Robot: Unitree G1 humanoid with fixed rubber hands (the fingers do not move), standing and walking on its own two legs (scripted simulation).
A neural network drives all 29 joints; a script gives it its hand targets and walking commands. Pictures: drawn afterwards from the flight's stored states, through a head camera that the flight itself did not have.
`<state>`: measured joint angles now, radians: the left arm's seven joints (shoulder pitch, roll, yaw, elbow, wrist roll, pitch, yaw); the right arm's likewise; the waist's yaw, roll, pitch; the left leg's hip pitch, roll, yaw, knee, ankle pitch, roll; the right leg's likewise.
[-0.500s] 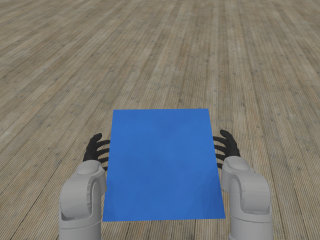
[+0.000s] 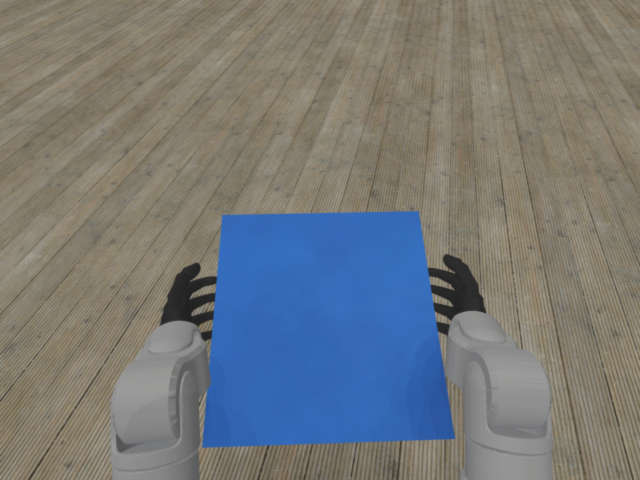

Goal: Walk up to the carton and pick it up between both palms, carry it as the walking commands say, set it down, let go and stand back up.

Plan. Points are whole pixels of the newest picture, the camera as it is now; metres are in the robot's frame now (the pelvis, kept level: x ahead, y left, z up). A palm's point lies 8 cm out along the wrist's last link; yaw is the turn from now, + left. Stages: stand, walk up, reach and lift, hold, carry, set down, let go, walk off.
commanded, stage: carry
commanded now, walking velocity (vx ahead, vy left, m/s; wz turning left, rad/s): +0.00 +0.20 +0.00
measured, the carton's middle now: (322, 335) +0.30 -0.01 +0.02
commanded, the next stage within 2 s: none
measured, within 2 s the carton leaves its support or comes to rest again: neither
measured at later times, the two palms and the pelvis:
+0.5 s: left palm (107, 391) +0.21 +0.21 +0.10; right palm (413, 371) +0.21 -0.09 +0.09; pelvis -0.05 +0.06 -0.01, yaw +0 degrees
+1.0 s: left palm out of the picture +0.13 +0.31 +0.08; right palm (322, 441) +0.15 +0.00 +0.10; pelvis -0.13 +0.14 -0.01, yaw +0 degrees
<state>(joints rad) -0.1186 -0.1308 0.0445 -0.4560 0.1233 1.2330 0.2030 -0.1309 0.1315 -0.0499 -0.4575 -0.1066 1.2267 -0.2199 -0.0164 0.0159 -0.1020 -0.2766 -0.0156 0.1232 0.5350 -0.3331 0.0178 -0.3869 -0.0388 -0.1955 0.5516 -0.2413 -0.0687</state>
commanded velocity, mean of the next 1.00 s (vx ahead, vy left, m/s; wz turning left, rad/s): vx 0.00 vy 0.20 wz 0.00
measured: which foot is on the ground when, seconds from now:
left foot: down 0.00-0.58, up 0.60-0.82, down 0.84-1.00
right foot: down 0.00-0.26, up 0.28-0.52, down 0.54-0.86, up 0.88-1.00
